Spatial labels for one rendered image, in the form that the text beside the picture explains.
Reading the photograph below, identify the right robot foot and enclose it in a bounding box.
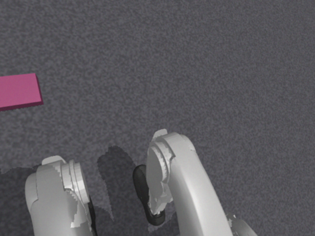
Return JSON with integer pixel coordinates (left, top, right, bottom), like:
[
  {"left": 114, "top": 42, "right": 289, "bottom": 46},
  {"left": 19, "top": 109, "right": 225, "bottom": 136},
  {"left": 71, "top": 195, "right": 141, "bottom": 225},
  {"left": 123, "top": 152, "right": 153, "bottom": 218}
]
[{"left": 133, "top": 165, "right": 165, "bottom": 226}]

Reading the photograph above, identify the small box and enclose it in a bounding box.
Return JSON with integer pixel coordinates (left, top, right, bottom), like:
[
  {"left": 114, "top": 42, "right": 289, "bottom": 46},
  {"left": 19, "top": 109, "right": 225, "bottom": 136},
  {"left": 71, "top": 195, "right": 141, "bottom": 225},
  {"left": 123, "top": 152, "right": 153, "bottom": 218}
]
[{"left": 0, "top": 73, "right": 44, "bottom": 111}]

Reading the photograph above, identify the right robot hand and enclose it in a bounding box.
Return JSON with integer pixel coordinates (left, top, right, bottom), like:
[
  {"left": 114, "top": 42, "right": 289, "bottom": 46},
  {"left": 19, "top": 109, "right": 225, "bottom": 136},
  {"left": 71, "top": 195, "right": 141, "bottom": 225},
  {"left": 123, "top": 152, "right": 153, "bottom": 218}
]
[{"left": 224, "top": 211, "right": 258, "bottom": 236}]

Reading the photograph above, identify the left robot foot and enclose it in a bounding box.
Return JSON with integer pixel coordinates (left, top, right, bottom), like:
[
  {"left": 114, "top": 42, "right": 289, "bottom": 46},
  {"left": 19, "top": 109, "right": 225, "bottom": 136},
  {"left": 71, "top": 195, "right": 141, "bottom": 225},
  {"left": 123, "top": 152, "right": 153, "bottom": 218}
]
[{"left": 88, "top": 196, "right": 98, "bottom": 236}]

